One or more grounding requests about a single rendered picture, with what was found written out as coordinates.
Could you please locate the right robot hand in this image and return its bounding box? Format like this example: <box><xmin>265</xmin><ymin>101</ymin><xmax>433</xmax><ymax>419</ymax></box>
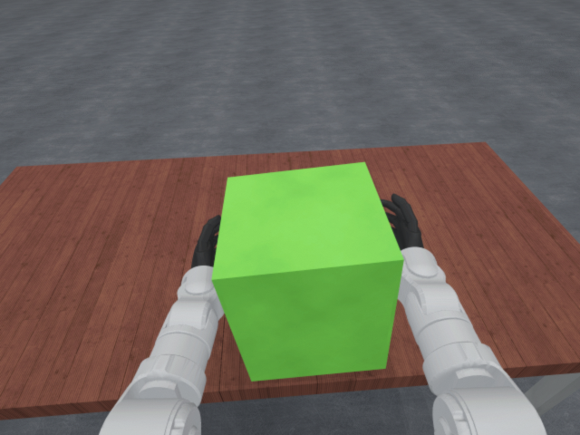
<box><xmin>380</xmin><ymin>194</ymin><xmax>424</xmax><ymax>251</ymax></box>

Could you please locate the left robot forearm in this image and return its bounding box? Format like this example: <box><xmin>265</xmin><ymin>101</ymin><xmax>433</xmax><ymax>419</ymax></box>
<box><xmin>99</xmin><ymin>266</ymin><xmax>224</xmax><ymax>435</ymax></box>

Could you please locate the right robot forearm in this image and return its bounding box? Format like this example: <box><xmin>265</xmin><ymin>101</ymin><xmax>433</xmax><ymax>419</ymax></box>
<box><xmin>398</xmin><ymin>246</ymin><xmax>546</xmax><ymax>435</ymax></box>

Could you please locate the robot left upper arm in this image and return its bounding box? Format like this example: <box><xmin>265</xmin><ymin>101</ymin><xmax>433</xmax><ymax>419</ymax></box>
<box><xmin>101</xmin><ymin>398</ymin><xmax>201</xmax><ymax>435</ymax></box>

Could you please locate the carton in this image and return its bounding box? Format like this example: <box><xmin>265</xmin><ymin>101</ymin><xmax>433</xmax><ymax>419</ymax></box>
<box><xmin>211</xmin><ymin>162</ymin><xmax>404</xmax><ymax>382</ymax></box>

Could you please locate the left robot hand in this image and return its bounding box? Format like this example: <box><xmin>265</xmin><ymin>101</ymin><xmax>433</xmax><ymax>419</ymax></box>
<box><xmin>191</xmin><ymin>215</ymin><xmax>221</xmax><ymax>268</ymax></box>

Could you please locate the robot right upper arm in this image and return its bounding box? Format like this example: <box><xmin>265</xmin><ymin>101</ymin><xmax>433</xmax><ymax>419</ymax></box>
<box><xmin>432</xmin><ymin>386</ymin><xmax>545</xmax><ymax>435</ymax></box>

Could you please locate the table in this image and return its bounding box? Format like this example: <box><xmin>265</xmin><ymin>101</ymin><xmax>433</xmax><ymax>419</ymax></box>
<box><xmin>0</xmin><ymin>142</ymin><xmax>580</xmax><ymax>421</ymax></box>

